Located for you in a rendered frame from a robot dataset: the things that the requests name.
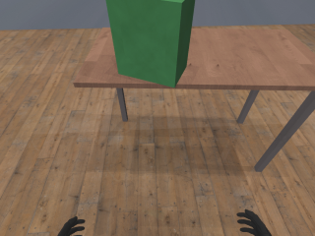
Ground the robot right hand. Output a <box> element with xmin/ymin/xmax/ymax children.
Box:
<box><xmin>236</xmin><ymin>209</ymin><xmax>272</xmax><ymax>236</ymax></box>

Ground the robot left hand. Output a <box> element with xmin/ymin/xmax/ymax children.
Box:
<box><xmin>57</xmin><ymin>216</ymin><xmax>85</xmax><ymax>236</ymax></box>

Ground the table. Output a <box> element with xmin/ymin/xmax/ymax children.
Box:
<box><xmin>73</xmin><ymin>28</ymin><xmax>315</xmax><ymax>172</ymax></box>

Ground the carton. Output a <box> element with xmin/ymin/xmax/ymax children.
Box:
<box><xmin>105</xmin><ymin>0</ymin><xmax>195</xmax><ymax>88</ymax></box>

